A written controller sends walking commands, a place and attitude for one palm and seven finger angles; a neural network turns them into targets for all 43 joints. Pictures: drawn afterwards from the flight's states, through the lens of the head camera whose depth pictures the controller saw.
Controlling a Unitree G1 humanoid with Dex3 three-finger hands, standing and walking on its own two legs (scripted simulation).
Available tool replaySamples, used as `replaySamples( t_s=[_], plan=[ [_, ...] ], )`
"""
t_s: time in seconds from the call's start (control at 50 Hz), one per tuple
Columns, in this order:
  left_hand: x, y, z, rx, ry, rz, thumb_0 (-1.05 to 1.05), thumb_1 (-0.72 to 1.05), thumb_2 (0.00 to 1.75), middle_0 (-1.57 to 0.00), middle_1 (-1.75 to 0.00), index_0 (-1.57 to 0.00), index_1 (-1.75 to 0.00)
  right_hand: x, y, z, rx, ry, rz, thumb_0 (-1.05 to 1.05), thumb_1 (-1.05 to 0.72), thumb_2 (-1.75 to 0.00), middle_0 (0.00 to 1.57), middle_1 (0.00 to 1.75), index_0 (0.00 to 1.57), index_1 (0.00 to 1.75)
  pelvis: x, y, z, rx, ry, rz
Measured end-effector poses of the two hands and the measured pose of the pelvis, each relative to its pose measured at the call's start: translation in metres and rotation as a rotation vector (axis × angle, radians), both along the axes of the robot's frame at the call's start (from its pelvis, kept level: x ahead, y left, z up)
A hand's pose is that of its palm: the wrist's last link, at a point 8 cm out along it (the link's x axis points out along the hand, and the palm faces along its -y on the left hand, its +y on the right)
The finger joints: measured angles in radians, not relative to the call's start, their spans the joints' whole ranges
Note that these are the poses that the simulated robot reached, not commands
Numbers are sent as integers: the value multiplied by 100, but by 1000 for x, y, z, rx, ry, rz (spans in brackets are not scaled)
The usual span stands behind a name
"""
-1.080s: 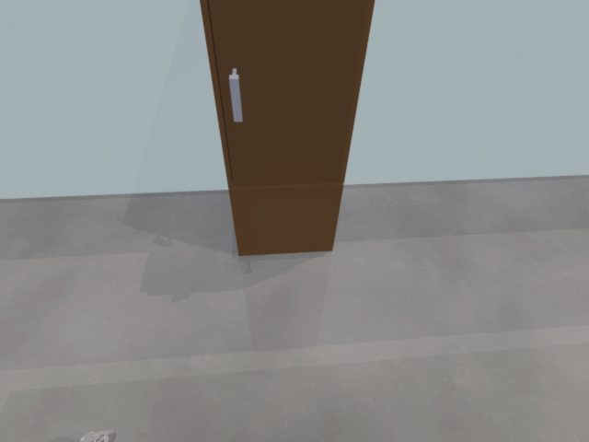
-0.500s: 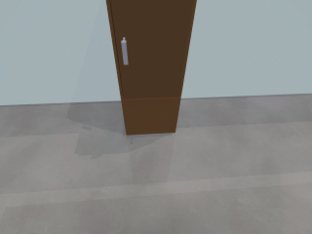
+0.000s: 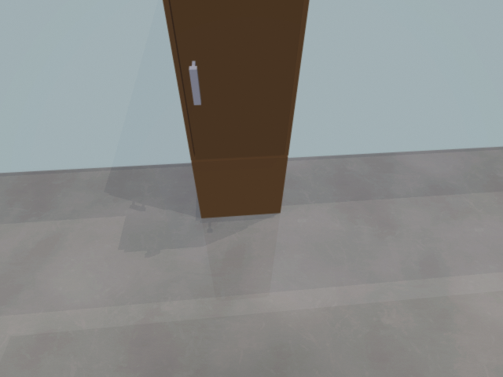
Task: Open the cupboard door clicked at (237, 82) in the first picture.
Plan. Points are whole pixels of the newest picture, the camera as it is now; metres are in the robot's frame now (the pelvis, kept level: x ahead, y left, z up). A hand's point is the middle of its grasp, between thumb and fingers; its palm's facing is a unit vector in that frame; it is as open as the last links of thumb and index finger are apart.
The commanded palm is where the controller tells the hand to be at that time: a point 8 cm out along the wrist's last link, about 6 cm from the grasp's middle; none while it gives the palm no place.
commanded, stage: look at it before walking up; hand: left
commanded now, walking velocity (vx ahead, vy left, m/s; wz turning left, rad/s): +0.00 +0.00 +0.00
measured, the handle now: (195, 82) +0.94 +0.24 -0.01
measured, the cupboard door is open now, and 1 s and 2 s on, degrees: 0 0 0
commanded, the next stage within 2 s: turn to face it in 0.36 s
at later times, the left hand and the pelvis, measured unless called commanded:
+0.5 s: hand out of the picture +0.08 +0.25 -0.15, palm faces -0.02 -0.94 -0.34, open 7.4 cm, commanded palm none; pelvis +0.01 +0.00 +0.00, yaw +0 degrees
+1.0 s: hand out of the picture +0.02 +0.20 -0.19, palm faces +0.08 -0.98 -0.20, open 7.3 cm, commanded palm none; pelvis +0.02 +0.01 -0.01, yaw +4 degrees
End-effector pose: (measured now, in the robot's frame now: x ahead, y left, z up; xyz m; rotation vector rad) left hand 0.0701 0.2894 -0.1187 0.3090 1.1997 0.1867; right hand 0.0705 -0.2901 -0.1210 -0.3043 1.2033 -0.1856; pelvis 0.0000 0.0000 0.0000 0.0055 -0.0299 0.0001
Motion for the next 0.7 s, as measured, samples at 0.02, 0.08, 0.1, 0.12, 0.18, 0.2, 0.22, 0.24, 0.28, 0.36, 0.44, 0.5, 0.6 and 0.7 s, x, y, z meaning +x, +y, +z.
replaySamples(
  t_s=[0.02,0.08,0.1,0.12,0.18,0.2,0.22,0.24,0.28,0.36,0.44,0.5,0.6,0.7],
  plan=[
    [1,0,0,-1,0,0,1,91,90,-20,-30,-21,-30,1,0,0,-1,-1,1,0,-90,-90,20,29,20,30,0,0,0,0,0,0],
    [2,-1,0,-1,-1,-1,1,91,90,-20,-30,-21,-30,3,-2,1,-3,-4,2,0,-90,-90,20,29,20,30,1,-1,0,0,0,0],
    [2,-2,0,-1,-1,0,1,91,90,-20,-30,-21,-30,4,-2,1,-3,-5,2,0,-90,-90,20,29,20,30,2,-1,0,0,0,0],
    [3,-2,0,-1,0,0,1,91,90,-20,-30,-21,-30,5,-2,1,-4,-5,2,0,-90,-90,20,29,20,30,2,-2,0,0,0,0],
    [3,-2,0,0,1,1,1,91,90,-20,-30,-21,-30,7,-3,2,-6,-6,3,0,-90,-90,20,29,20,30,3,-2,1,-1,0,0],
    [3,-2,0,1,1,2,1,91,90,-20,-30,-21,-30,7,-4,2,-6,-6,4,0,-90,-90,20,29,20,30,3,-2,1,-1,0,0],
    [3,-2,0,1,2,2,1,91,90,-20,-30,-21,-30,8,-4,2,-7,-6,4,0,-90,-90,20,29,20,30,4,-2,1,-1,0,0],
    [3,-1,0,1,3,3,1,91,90,-20,-30,-21,-30,8,-4,2,-7,-5,5,0,-90,-90,20,29,20,30,4,-3,1,-1,1,1],
    [3,-1,0,2,5,4,1,91,90,-20,-30,-21,-30,9,-4,3,-7,-5,6,0,-90,-90,20,29,20,30,5,-3,1,-1,1,1],
    [2,0,1,4,10,7,1,91,90,-20,-30,-21,-30,11,-4,3,-8,-3,8,0,-90,-90,20,29,20,30,6,-3,1,-1,1,1],
    [2,0,1,5,17,8,1,91,90,-20,-30,-21,-30,12,-4,3,-8,0,10,0,-90,-90,20,29,20,30,7,-3,1,-1,2,1],
    [2,1,1,6,20,10,1,91,90,-20,-30,-21,-30,13,-4,2,-7,1,10,0,-90,-90,20,29,20,30,8,-3,1,-1,3,1],
    [2,1,1,9,16,19,1,91,90,-20,-30,-21,-30,15,-4,1,-6,7,19,0,-90,-90,20,29,20,30,8,-3,1,0,4,12],
    [0,-1,-1,9,6,40,1,91,90,-20,-30,-21,-30,16,1,-3,2,16,30,0,-90,-90,20,29,20,30,6,-3,-2,0,7,29]
  ],
)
